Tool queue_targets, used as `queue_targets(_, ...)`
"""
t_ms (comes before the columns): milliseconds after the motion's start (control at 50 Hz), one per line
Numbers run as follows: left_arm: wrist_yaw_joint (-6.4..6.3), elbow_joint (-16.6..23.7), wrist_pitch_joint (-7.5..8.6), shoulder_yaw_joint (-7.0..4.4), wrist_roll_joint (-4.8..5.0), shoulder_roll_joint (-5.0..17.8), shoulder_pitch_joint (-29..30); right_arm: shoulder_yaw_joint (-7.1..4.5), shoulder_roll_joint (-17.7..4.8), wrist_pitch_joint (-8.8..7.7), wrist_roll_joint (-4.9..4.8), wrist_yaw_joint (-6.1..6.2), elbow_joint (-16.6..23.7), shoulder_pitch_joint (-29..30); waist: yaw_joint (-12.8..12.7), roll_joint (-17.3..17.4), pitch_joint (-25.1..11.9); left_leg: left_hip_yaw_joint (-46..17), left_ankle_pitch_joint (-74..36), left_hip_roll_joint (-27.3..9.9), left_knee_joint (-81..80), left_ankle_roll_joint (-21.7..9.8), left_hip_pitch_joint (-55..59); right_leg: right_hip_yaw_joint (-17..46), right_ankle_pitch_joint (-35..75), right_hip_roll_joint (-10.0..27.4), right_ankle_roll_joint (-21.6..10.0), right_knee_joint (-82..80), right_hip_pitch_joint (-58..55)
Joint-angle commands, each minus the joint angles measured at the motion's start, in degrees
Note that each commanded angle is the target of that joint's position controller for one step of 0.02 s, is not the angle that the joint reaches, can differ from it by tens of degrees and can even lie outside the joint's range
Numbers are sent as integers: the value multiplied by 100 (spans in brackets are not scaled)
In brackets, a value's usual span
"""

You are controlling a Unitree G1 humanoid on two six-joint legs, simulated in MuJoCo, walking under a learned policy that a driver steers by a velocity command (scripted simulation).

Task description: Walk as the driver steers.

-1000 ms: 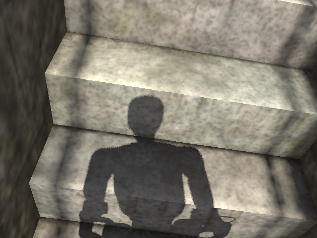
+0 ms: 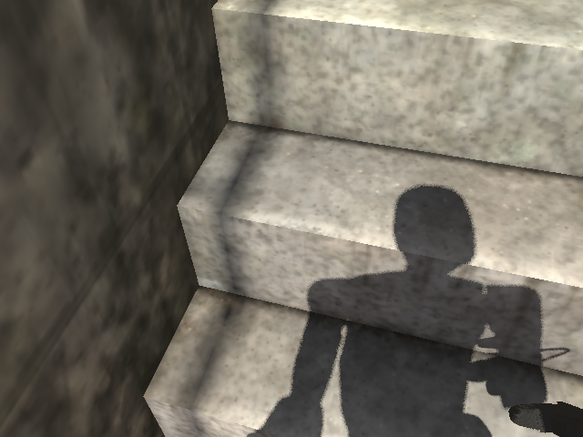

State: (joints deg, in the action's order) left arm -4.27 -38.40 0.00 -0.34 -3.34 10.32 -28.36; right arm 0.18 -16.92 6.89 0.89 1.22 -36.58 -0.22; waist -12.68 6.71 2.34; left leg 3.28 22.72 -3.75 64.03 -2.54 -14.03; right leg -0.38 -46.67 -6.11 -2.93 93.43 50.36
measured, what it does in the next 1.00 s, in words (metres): steps on the spot: left foot 0.22 m lower, then right foot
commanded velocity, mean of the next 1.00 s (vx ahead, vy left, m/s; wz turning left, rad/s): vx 0.46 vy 0.00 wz -0.09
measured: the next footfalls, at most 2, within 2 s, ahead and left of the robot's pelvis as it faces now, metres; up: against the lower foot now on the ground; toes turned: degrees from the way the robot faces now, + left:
left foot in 0.12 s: -0.06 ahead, +0.03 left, -0.22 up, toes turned +1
right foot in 0.54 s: -0.02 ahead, -0.22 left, -0.22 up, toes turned -22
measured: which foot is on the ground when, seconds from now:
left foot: up 0.00-0.10, down 0.12-0.52, up 0.54-1.00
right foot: down 0.00-0.08, up 0.10-0.52, down 0.54-1.00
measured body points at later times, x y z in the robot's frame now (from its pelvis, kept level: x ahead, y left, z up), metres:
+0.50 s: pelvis -0.03 -0.06 -0.02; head +0.01 -0.06 +0.43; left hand +0.22 +0.05 -0.13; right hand -0.13 -0.33 -0.14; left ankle -0.09 +0.03 -0.75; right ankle -0.04 -0.20 -0.69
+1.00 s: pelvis +0.01 -0.07 +0.00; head +0.05 -0.10 +0.45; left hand +0.03 +0.21 -0.11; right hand +0.20 -0.25 -0.10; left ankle +0.12 +0.06 -0.38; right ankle -0.06 -0.20 -0.75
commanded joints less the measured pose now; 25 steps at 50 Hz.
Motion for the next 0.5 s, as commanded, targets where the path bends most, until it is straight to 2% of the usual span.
queue_targets(20, -143, 904, 418, -145, 92, 1003, 1328, 12, -308, -294, 210, -15, 1376, 670, 908, -2790, -213, -1481, 408, 652, 3080, -157, -36, 3674, 848, 535, -1001, -4272, 851)
queue_targets(40, -227, 1004, 326, -83, 138, 783, 1816, 70, -393, -389, 324, -30, 1330, 3, 1260, -2516, 51, -1453, 477, 564, 1919, -172, 521, 3223, 1617, 256, -562, -3956, 1617)
queue_targets(60, -335, 1276, 247, 38, 160, 331, 2616, -26, -574, -362, 150, 5, 801, -1841, 2148, -2400, 407, -1483, 966, 7, -924, -351, 1532, 2651, 2377, 93, 195, -3063, 2988)
queue_targets(80, -477, 1609, 12, 184, 499, -406, 3033, 27, -393, -328, 438, -141, 407, -2257, 2091, -1293, 1057, -807, -106, -308, -4382, -617, 1307, 1232, 2161, -590, 814, -1813, 3319)
queue_targets(100, -548, 1176, -267, 139, 752, -658, 2209, 184, 518, -274, 488, -181, 440, -1351, 1585, 1090, 1391, -285, -2950, -658, -5939, -779, 222, 417, 606, -1352, 664, 2457, 2693)
queue_targets(120, -456, 1087, -416, 6, 596, -521, 252, 499, 761, -318, 485, -235, 693, 1038, -329, 1819, 1072, 531, -4156, -260, -6264, -309, -1301, 357, 810, -1372, 655, 4800, 1325)
queue_targets(140, -354, 959, -309, -105, 719, -138, 38, 468, 670, -369, 491, -260, 611, 1034, -309, 927, 146, 758, -3364, -157, -4104, -84, -118, 1041, 1074, -1049, 457, 4898, 2113)
queue_targets(160, -224, 951, -195, -24, 632, -102, 224, 306, 578, -531, 263, -137, 504, 225, 159, 183, -3, 71, -4240, -960, -3228, -234, 295, 1348, 1972, -842, 649, 5061, 2770)
queue_targets(180, -70, 935, -17, 55, 380, -38, 292, 174, 58, -554, -7, 38, 240, -578, 421, -58, -354, -237, -4086, -1259, -3315, -238, 1784, 1314, 2341, -247, 797, 5093, 4063)
queue_targets(200, 98, 966, 86, 10, 259, 404, 235, -118, -843, -756, -3, 191, 127, -1033, 561, 132, -1062, -1207, -2233, -1836, -3935, -650, 2123, 1183, 3263, 386, 933, 5070, 3488)
queue_targets(220, 300, 792, 146, -90, 379, 712, 683, -139, -619, -823, 109, 223, 69, -1020, 887, -391, -1310, -1337, -1174, -1465, -4086, -696, 2480, 1018, 3609, 466, 987, 5155, 3558)
queue_targets(240, 332, 784, 155, -5, 515, 446, 1379, -153, -426, -797, 217, 275, -30, -1382, 1223, -537, -904, -1447, -723, -1249, -4207, -758, 2571, 1067, 3829, 544, 960, 5013, 3947)
queue_targets(260, 402, 882, 180, 33, 664, 362, 1667, -175, -342, -811, 220, 379, -192, -1569, 1322, -620, -759, -1254, -656, -1151, -4183, -719, 2555, 968, 4019, 743, 1042, 4420, 3805)
queue_targets(280, 395, 972, 194, 80, 558, 166, 1910, -189, -349, -882, 310, 425, -162, -1616, 1339, -427, -504, -1110, -1507, -1199, -4213, -613, 2196, 791, 3983, 883, 1094, 4278, 3797)
queue_targets(300, 429, 846, 231, 147, 558, 111, 1948, -236, -296, -886, 324, 477, -166, -1681, 1258, -529, -398, -916, -2120, -1187, -4075, -636, 1741, 663, 4186, 1085, 1062, 3709, 3339)
queue_targets(320, 427, 864, 201, 166, 557, 78, 2358, -251, -221, -862, 352, 448, -174, -1625, 1355, -884, -431, -825, -2631, -1212, -4079, -678, 1432, 517, 4236, 1111, 1016, 3335, 2961)
queue_targets(340, 435, 965, 140, 225, 559, -87, 2676, -257, -254, -883, 382, 419, -167, -1413, 1232, -803, -179, -547, -3237, -1276, -4237, -702, 618, 515, 4379, 1270, 939, 2578, 2332)
queue_targets(360, 457, 929, 53, 241, 620, -127, 2638, -327, -363, -926, 250, 419, -271, -1420, 1193, -873, -166, -428, -2954, -1307, -4465, -776, 377, 532, 4534, 1369, 821, 1727, 1757)
queue_targets(380, 429, 718, 31, 209, 693, -106, 2438, -393, -387, -958, 162, 376, -392, -1657, 1285, -844, -201, -377, -2459, -1283, -4634, -786, 601, 575, 4596, 1365, 720, 1066, 1507)
queue_targets(400, 416, 447, -94, 143, 699, -131, 2323, -403, -345, -889, 182, 265, -432, -1541, 1270, -575, -242, -33, -2929, -1123, -4762, -790, 384, 279, 4401, 1423, 589, -118, 553)
queue_targets(420, 422, 684, -101, 182, 623, -174, 2836, -498, -525, -906, 59, 263, -485, -1788, 1475, -561, -186, -214, -3287, -1465, -5424, -1141, 429, -257, 3791, 1259, 452, -1041, 150)
queue_targets(440, 431, 624, -122, 128, 527, -158, 2625, -481, -522, -880, 5, 279, -526, -1351, 1214, -503, -201, 419, -5533, -1188, -5170, -1060, 158, -398, 3160, 1153, 254, -2773, -1209)
queue_targets(460, 463, 519, -92, 18, 440, 2, 2275, -489, -595, -876, -15, 320, -624, -1384, 1017, -299, -550, 479, -7980, -1222, -4592, -1223, 455, -747, 2677, 808, 35, -3439, -2135)
queue_targets(480, 524, 345, -55, -120, 331, 177, 1527, -533, -790, -891, -50, 347, -569, -1202, 610, -18, -979, 436, -9345, -1361, -3819, -1310, 965, -545, 2639, 746, -222, -4310, -2913)
queue_targets(500, 432, 89, 28, -183, 377, 379, 463, -419, -830, -952, -276, 326, -539, -840, 102, 342, -1597, 433, -9676, -1380, -3025, -1301, 1327, -352, 4240, 724, -458, -5975, -4065)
